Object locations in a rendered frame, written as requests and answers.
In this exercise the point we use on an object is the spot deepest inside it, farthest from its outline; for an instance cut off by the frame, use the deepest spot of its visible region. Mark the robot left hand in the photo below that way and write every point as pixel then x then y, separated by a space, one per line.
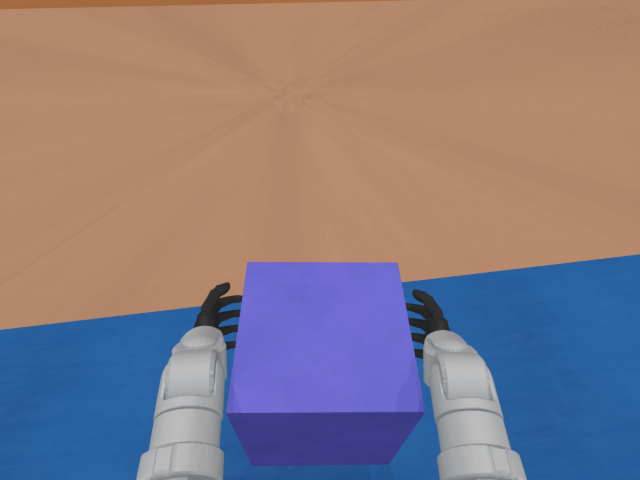
pixel 209 315

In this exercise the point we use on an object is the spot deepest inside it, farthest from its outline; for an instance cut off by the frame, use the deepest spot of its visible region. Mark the carton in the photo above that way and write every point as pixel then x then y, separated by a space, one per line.
pixel 324 369

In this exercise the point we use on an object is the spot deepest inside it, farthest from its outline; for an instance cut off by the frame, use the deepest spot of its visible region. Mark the robot left forearm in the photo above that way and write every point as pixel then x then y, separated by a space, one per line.
pixel 185 439

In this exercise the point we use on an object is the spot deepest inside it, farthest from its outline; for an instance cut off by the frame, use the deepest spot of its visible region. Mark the robot right forearm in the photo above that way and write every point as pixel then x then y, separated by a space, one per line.
pixel 473 439

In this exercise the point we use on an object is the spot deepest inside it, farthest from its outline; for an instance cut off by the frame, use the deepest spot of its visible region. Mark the robot right hand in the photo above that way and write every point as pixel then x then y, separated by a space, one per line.
pixel 431 312

